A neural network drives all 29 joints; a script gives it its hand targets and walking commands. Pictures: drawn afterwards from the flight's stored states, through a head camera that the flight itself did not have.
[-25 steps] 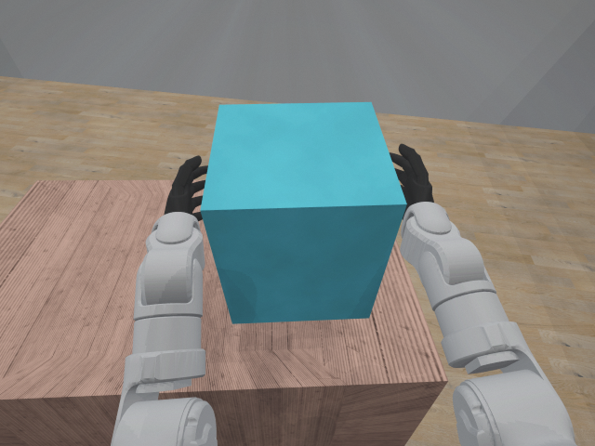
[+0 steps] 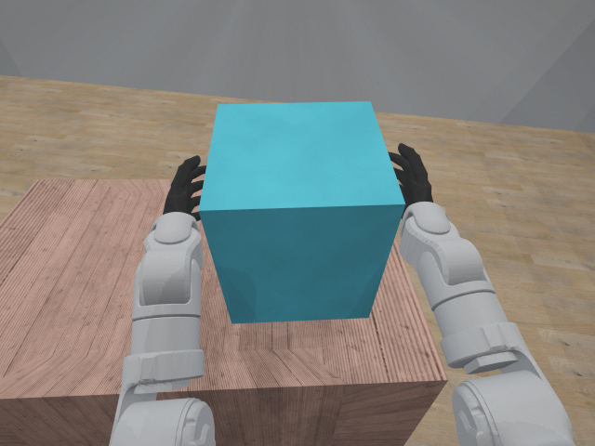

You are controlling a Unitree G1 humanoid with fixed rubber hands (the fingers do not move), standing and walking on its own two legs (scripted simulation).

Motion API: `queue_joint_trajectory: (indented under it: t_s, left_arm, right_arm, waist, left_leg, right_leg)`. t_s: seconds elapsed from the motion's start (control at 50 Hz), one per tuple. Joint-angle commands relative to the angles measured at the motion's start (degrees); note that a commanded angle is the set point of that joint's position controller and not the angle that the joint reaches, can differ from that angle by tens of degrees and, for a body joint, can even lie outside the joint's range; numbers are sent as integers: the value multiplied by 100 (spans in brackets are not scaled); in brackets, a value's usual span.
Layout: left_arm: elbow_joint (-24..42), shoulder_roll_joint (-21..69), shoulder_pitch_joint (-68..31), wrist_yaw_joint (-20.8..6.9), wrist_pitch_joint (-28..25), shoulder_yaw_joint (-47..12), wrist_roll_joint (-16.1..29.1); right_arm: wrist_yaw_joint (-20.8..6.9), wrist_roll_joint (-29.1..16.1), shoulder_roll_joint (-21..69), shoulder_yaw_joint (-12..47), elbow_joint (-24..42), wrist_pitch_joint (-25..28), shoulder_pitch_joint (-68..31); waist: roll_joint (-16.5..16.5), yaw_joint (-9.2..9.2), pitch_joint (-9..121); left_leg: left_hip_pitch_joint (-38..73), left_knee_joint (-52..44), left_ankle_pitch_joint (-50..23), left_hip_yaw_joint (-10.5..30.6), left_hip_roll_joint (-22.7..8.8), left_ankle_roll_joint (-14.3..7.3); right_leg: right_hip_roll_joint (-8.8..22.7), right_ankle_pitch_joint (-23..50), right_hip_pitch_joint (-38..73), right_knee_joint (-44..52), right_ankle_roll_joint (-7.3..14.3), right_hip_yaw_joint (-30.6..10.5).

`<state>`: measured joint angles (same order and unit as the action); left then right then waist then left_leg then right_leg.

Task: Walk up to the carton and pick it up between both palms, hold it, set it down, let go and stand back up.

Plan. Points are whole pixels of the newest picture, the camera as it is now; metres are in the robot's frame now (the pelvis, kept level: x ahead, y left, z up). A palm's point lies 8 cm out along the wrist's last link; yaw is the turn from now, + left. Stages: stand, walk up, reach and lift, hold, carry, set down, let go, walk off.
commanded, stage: hold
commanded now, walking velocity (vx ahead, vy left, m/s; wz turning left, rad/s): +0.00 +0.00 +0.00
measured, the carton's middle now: (297, 217) +0.40 +0.00 +0.13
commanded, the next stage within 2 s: set down in 1.46 s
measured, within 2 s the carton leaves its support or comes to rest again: neither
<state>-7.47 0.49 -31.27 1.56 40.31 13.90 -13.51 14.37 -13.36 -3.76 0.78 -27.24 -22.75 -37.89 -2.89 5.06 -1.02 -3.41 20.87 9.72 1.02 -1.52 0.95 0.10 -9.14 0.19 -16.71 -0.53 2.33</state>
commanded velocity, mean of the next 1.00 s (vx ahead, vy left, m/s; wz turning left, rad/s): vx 0.00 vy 0.00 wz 0.00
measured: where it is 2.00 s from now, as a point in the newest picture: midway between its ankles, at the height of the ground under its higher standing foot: outside the picture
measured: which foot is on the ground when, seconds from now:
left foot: down 0.00-1.00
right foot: down 0.00-1.00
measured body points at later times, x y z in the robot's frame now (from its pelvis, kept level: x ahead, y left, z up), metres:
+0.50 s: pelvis +0.00 +0.00 +0.00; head -0.05 +0.03 +0.45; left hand +0.37 +0.15 +0.18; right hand +0.37 -0.15 +0.19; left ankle +0.03 +0.13 -0.75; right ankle +0.01 -0.12 -0.75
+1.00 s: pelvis +0.00 +0.00 +0.00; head -0.05 +0.03 +0.45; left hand +0.37 +0.15 +0.18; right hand +0.37 -0.15 +0.19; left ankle +0.03 +0.13 -0.75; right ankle +0.01 -0.12 -0.75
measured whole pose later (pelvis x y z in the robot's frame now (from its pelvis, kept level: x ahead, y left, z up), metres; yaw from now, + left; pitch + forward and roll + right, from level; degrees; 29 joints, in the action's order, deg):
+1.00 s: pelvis +0.00 +0.00 +0.00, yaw +0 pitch -8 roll -1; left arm -7.9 0.4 -32.0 1.6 40.7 13.9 -13.3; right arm 14.3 -13.0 -3.6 0.1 -27.0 -23.2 -38.1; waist -3.0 4.9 -0.8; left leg -3.7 20.8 9.5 1.2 -1.5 1.0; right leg 0.1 -9.0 -0.1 -16.8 -0.4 2.4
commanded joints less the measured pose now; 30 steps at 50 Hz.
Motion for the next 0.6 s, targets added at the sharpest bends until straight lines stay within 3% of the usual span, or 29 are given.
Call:
queue_joint_trajectory:
  t_s: [0.0,0.24,0.48,0.58]
  left_arm:
    - [1214,3376,-4658,-745,-601,-3215,1033]
    - [1240,3499,-4596,-720,-540,-3261,1016]
    - [1309,3276,-4385,-788,-511,-3109,971]
    - [1446,3313,-4361,-793,-512,-3181,1005]
  right_arm:
    - [-716,-438,3679,2099,2017,463,-4680]
    - [-740,-524,3611,2065,2037,474,-4746]
    - [-664,-541,3678,2210,2203,392,-4568]
    - [-663,-600,3706,2293,2344,392,-4575]
  waist:
    - [520,94,2799]
    - [644,98,2780]
    - [415,43,2720]
    - [474,27,2870]
  left_leg:
    - [1153,-60,-1540,-47,366,176]
    - [1198,-40,-1674,-12,340,228]
    - [1088,-35,-1785,-82,416,164]
    - [1167,-14,-1878,-86,412,171]
  right_leg:
    - [-316,991,77,221,-184,52]
    - [-331,1034,74,218,-154,47]
    - [-292,1414,282,187,-238,26]
    - [-303,1498,293,164,-234,28]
